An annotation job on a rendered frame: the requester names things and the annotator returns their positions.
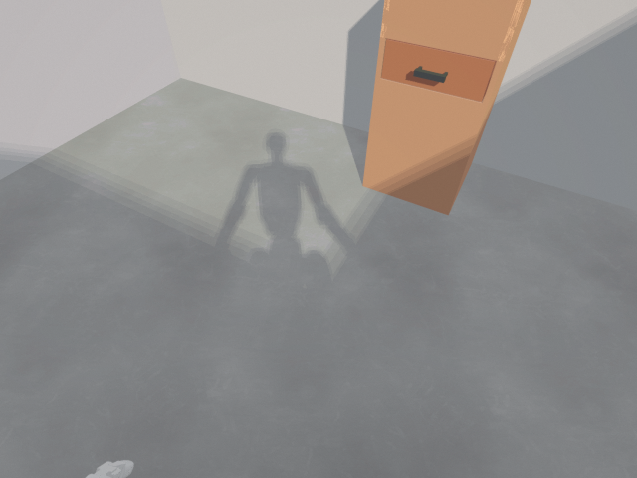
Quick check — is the handle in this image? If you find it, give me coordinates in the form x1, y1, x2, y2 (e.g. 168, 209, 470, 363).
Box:
413, 66, 448, 83

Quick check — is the drawer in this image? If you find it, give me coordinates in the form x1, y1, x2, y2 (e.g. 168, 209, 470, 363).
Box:
381, 39, 497, 102

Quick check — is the cabinet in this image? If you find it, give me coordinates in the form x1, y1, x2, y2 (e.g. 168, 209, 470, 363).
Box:
362, 0, 531, 215

